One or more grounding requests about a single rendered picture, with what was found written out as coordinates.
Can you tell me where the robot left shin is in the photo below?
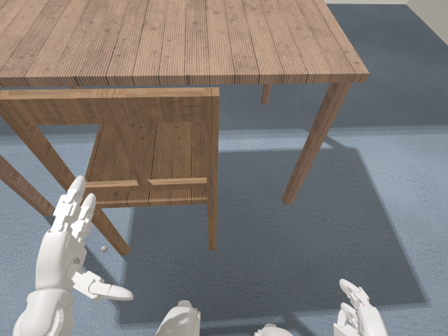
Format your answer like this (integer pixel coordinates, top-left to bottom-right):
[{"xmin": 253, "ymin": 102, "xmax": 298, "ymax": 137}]
[{"xmin": 177, "ymin": 300, "xmax": 192, "ymax": 306}]

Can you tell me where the robot left thigh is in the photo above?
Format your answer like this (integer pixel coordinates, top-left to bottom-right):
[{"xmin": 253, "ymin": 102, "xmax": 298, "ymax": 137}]
[{"xmin": 155, "ymin": 305, "xmax": 201, "ymax": 336}]

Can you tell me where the left robot hand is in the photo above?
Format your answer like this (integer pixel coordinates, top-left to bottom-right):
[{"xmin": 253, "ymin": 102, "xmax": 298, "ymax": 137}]
[{"xmin": 35, "ymin": 175, "xmax": 134, "ymax": 302}]

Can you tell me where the chair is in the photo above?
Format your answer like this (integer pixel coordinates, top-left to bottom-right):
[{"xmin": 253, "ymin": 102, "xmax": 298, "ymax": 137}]
[{"xmin": 0, "ymin": 87, "xmax": 220, "ymax": 256}]

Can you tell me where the right robot hand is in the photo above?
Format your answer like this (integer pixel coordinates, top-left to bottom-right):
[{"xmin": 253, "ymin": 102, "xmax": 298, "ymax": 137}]
[{"xmin": 333, "ymin": 279, "xmax": 389, "ymax": 336}]

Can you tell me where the table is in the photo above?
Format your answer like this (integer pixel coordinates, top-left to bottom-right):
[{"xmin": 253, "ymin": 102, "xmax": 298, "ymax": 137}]
[{"xmin": 0, "ymin": 0, "xmax": 370, "ymax": 216}]

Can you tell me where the left robot forearm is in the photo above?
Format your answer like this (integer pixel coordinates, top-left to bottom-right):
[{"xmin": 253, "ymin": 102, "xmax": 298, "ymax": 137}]
[{"xmin": 13, "ymin": 288, "xmax": 75, "ymax": 336}]

